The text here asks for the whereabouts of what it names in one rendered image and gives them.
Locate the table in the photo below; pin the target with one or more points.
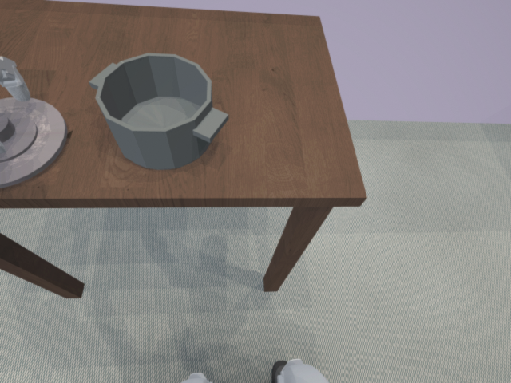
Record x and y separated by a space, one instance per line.
286 142

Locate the robot right foot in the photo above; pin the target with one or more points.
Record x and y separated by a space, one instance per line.
277 368

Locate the lid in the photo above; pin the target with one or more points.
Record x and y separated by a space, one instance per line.
39 137

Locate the robot right shin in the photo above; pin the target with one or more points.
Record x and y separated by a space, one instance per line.
293 362

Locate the robot left hand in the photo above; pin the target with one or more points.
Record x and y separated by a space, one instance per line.
14 83

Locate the pot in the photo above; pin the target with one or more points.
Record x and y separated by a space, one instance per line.
159 109

